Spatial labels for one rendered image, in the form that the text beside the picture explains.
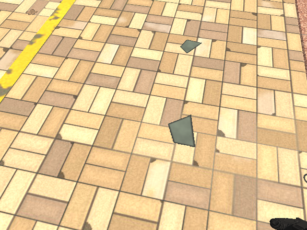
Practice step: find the robot right hand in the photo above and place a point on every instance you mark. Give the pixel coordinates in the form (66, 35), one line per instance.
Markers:
(288, 224)

